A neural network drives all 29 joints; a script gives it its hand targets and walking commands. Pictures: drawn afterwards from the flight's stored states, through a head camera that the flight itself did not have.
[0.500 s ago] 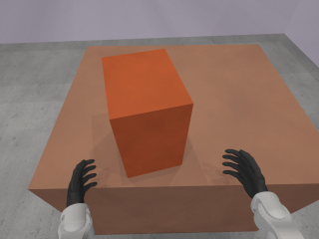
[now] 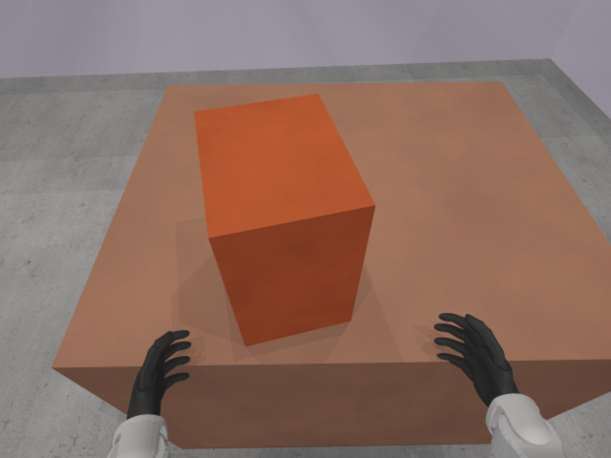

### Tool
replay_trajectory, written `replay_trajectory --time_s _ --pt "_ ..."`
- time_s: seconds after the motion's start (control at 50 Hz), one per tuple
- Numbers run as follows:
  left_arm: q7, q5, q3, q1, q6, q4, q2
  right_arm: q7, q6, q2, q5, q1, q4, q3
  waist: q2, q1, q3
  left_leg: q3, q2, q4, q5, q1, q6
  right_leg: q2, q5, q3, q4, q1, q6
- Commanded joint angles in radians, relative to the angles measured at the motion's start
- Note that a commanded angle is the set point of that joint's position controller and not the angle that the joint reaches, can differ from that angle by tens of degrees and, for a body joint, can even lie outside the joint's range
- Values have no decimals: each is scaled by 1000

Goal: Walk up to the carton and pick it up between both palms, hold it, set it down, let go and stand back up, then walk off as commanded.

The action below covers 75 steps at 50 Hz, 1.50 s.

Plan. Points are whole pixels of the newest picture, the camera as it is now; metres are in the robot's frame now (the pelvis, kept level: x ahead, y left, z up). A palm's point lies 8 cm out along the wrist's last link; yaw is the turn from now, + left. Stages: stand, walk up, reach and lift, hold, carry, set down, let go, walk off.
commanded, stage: set down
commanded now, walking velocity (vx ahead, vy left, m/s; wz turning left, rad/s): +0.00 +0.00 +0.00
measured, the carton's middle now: (280, 226) +0.40 +0.06 +0.07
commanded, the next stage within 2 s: let go in 1.02 s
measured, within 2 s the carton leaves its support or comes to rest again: neither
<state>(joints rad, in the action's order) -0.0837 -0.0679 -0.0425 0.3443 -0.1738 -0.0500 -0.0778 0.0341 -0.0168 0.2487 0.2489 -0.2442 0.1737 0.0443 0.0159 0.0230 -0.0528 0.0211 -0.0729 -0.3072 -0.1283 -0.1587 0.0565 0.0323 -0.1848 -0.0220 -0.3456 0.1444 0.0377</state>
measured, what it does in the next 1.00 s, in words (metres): stands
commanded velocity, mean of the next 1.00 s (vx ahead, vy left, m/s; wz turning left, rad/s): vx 0.00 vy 0.00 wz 0.00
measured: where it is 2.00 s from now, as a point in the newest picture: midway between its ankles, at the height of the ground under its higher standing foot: outside the picture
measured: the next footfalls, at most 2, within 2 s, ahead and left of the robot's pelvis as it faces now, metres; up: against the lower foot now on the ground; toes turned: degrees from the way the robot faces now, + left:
none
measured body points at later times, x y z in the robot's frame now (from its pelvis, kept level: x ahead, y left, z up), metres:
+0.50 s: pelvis -0.01 +0.00 +0.00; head +0.00 +0.01 +0.45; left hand +0.20 +0.22 +0.00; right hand +0.22 -0.20 -0.01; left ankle +0.02 +0.16 -0.75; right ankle +0.00 -0.09 -0.75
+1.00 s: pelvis -0.03 +0.04 +0.00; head -0.05 +0.05 +0.45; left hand +0.20 +0.23 +0.00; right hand +0.22 -0.19 -0.01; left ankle +0.02 +0.16 -0.75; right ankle +0.00 -0.09 -0.75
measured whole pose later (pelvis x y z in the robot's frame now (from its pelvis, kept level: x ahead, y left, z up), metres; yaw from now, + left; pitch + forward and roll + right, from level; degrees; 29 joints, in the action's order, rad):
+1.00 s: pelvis -0.03 +0.04 +0.00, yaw -1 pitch -6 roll +0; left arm 0.10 -0.05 -0.01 0.18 -0.35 0.06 -0.13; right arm -0.01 0.01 0.25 0.19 -0.07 0.42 -0.01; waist 0.02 0.03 -0.05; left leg 0.02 -0.02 -0.37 -0.15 -0.13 0.01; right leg -0.01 -0.18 0.00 -0.37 0.10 0.04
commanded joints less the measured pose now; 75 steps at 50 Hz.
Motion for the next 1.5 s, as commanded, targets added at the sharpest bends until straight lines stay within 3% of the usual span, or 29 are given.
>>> replay_trajectory --time_s 0.0,0.14,0.2,0.28,0.32,0.52,0.56,0.6,0.74,0.98,1.02,1.06,1.12,1.16,1.28,1.32,1.34,1.38,1.4,1.44,1.46,1.48 --pt "26 114 -5 -81 5 65 -141 0 -41 81 -123 -1 -55 -70 86 -1 62 58 98 4 8 213 -64 -51 -101 57 152 120 -41" --pt "57 117 -13 -141 -52 173 -172 -17 1 47 -164 50 9 -82 103 -9 -3 62 92 5 -90 179 -72 -65 -301 72 179 147 -36" --pt "62 115 -27 -157 -73 185 -187 -20 17 39 -171 66 11 -84 99 2 -21 67 90 5 -116 159 -74 -67 -350 71 178 148 -32" --pt "70 117 -25 -164 -99 209 -188 -21 38 37 -178 70 47 -89 90 -8 -37 67 87 3 -130 157 -72 -73 -371 75 179 157 -29" --pt "76 118 -30 -172 -112 209 -203 -24 43 33 -172 81 26 -77 117 -1 -44 72 98 -18 -131 165 -76 -88 -407 87 187 173 -23" --pt "107 76 -35 -182 -182 289 -199 -34 79 38 -196 103 138 -88 101 -26 -107 69 102 -37 -163 225 -65 -106 -435 84 197 243 -6" --pt "113 74 -31 -178 -194 283 -197 -32 85 46 -195 98 128 -87 129 -31 -107 60 104 -51 -153 266 -67 -113 -442 80 205 278 7" --pt "122 58 -36 -177 -213 308 -196 -36 94 42 -190 80 150 -74 131 -44 -113 52 115 -86 -150 333 -66 -138 -477 99 227 345 20" --pt "132 38 -12 -199 -260 328 -184 -34 115 60 -197 110 199 -82 126 -58 -118 35 113 -105 -182 421 -59 -134 -486 70 224 441 41" --pt "132 -2 37 -210 -293 383 -136 -4 107 93 -212 140 316 -79 107 -84 -140 -58 106 -160 -305 544 -52 -148 -548 70 193 596 94" --pt "129 -10 53 -199 -286 397 -109 5 99 112 -213 144 318 -85 76 -82 -130 -88 76 -124 -380 495 -60 -126 -501 53 147 531 87" --pt "124 -21 59 -187 -263 397 -104 12 87 116 -220 146 309 -93 13 -82 -136 -104 27 -13 -478 292 -79 -71 -378 25 71 317 47" --pt "110 -70 85 -153 -208 490 -35 34 62 124 -244 176 334 -98 -141 -61 -171 -94 -70 250 -687 -251 -105 71 -129 -22 -95 -276 -54" --pt "106 -87 82 -122 -161 504 -22 35 26 123 -252 160 346 -99 -139 -54 -172 -86 -79 266 -662 -358 -118 88 -36 -8 -118 -424 -57" --pt "114 -117 62 -200 -103 601 -33 6 23 113 -265 185 398 -73 -141 -68 -263 -17 -45 247 -651 -454 -136 87 -155 19 -93 -482 -63" --pt "130 -110 35 -206 -103 615 -59 -15 33 98 -275 164 378 -64 -81 -65 -278 24 -11 192 -544 -386 -127 56 -216 44 -35 -405 -55" --pt "141 -93 23 -215 -96 597 -87 -32 34 85 -276 141 343 -57 -2 -68 -268 34 22 103 -449 -244 -121 3 -314 85 25 -242 -28" --pt "170 -81 -8 -264 -129 572 -135 -56 52 52 -252 83 336 -28 177 -82 -221 10 118 -180 -213 292 -88 -163 -617 194 233 316 71" --pt "178 -40 -19 -288 -146 533 -178 -75 60 23 -243 58 280 -11 277 -89 -210 4 166 -292 -87 540 -62 -244 -718 239 319 582 95" --pt "178 -11 5 -308 -196 524 -180 -80 78 60 -241 113 284 -40 233 -101 -223 -24 148 -306 -80 670 -38 -243 -737 206 325 769 99" --pt "177 -19 2 -308 -215 535 -178 -78 95 63 -234 129 295 -40 173 -93 -236 -22 137 -249 -154 617 -30 -214 -712 162 295 721 86" --pt "181 -4 5 -310 -214 505 -188 -79 99 49 -228 142 248 -38 171 -78 -256 -12 134 -209 -200 550 -30 -188 -673 132 263 682 76"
